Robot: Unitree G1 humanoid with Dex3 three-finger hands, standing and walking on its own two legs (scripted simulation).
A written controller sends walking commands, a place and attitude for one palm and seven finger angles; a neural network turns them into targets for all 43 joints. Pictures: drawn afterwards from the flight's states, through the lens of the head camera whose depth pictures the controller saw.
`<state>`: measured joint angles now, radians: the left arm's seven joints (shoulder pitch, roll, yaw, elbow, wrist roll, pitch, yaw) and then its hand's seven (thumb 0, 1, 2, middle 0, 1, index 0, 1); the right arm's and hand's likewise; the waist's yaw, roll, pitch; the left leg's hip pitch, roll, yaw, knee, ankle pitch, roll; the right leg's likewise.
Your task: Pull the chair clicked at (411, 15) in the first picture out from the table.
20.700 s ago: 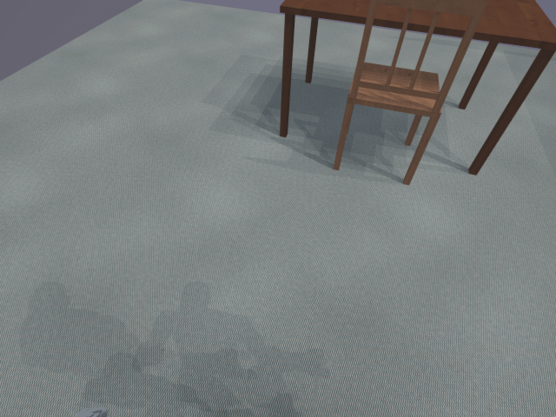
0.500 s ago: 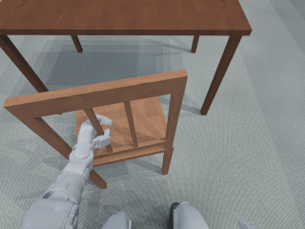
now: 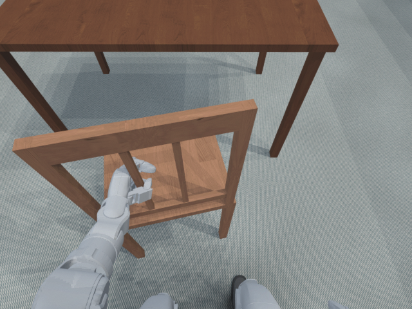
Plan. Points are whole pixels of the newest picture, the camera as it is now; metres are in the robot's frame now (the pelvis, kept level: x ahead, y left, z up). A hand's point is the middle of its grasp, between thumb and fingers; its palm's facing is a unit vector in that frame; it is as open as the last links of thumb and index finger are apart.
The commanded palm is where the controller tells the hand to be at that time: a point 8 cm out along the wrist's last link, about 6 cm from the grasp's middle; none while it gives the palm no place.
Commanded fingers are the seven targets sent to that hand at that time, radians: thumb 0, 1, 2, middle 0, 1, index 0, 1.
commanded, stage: step backward, pulling the chair out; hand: left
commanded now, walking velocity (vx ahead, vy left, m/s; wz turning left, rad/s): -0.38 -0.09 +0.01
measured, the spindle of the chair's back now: (139, 183) +0.38 +0.17 -0.07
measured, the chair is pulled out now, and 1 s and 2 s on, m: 0.30 0.31 0.35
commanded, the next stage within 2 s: stop walking, hand still on the chair in 0.80 s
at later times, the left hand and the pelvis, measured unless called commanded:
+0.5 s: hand (146, 190) +0.36 +0.15 -0.06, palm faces +0.00 -0.97 -0.24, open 5.3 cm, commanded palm +0.36 +0.19 -0.05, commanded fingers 0.00 0.90 0.90 -0.50 -1.45 -0.50 -1.45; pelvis +0.00 +0.00 +0.00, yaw +0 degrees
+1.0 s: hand (146, 194) +0.35 +0.14 -0.06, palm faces +0.07 -0.97 -0.25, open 5.3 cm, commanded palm +0.33 +0.19 -0.04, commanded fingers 0.00 0.90 0.90 -0.50 -1.45 -0.50 -1.45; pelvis -0.03 -0.02 +0.00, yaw +1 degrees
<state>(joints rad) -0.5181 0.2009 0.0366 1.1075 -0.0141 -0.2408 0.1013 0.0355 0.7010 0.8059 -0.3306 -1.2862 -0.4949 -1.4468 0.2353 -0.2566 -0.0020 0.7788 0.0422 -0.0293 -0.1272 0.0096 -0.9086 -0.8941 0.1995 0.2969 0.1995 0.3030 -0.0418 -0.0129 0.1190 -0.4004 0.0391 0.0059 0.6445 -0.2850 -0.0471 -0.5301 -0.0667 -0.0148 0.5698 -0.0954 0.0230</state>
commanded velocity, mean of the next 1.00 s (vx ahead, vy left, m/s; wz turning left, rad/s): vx -0.33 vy -0.02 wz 0.01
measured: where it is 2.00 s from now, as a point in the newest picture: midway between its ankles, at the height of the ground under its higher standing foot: outside the picture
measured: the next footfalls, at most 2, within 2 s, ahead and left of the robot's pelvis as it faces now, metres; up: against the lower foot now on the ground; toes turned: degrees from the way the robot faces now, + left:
right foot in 0.82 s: +0.12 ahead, -0.14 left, +0.00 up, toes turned -3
